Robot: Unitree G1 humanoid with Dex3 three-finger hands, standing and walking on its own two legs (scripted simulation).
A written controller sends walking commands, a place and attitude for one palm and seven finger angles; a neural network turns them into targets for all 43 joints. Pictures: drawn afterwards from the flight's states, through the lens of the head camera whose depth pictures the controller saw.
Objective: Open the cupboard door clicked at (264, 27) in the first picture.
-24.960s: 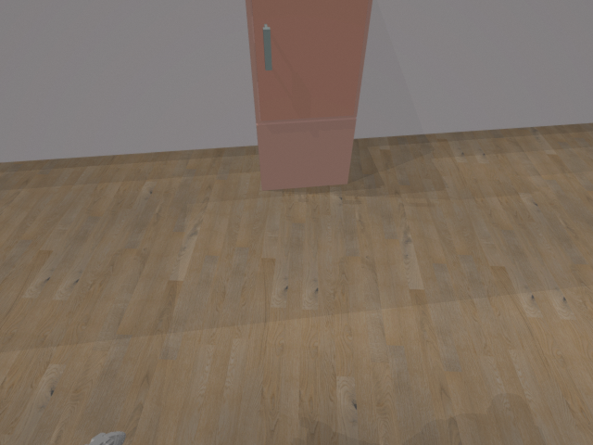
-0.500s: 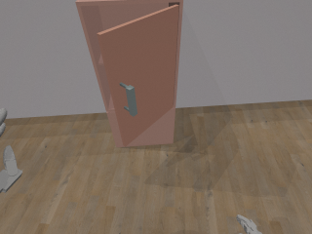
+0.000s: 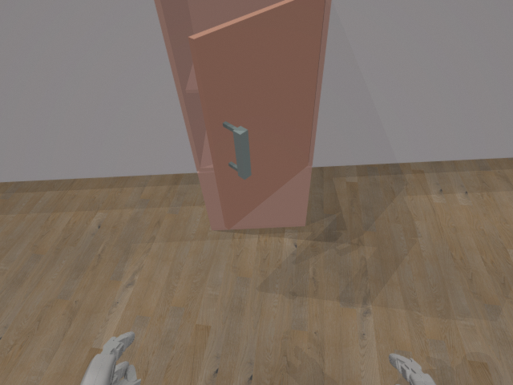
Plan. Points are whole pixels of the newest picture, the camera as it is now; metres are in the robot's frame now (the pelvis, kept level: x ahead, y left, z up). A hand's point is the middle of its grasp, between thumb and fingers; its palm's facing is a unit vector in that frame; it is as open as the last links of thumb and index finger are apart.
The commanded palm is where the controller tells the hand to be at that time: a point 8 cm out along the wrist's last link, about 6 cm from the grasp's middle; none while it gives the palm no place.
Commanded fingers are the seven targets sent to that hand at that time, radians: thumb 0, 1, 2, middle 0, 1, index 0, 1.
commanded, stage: let the arm hang, fingers relaxed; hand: left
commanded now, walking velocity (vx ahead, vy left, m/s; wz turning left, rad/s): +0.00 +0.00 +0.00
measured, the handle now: (236, 150) +0.65 +0.09 -0.01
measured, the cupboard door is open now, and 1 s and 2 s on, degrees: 44 44 44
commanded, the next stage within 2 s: look to check the result in 0.90 s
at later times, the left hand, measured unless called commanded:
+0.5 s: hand out of the picture -0.05 +0.23 -0.15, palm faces +0.03 -0.97 -0.22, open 7.4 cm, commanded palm none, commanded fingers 0.00 0.90 0.90 -0.20 -0.30 -0.20 -0.30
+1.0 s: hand out of the picture -0.01 +0.20 -0.16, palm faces +0.01 -0.99 -0.17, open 7.4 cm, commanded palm none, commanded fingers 0.00 0.90 0.90 -0.20 -0.30 -0.20 -0.30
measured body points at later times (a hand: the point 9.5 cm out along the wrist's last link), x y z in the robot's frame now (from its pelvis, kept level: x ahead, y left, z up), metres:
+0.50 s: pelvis -0.01 +0.04 +0.02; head +0.00 +0.04 +0.47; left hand -0.05 +0.28 -0.14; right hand -0.02 -0.18 -0.14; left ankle +0.01 +0.12 -0.72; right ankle -0.01 -0.07 -0.72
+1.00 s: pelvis +0.00 +0.04 +0.02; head +0.02 +0.03 +0.47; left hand -0.01 +0.25 -0.14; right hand -0.03 -0.17 -0.15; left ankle +0.01 +0.12 -0.72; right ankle -0.01 -0.07 -0.72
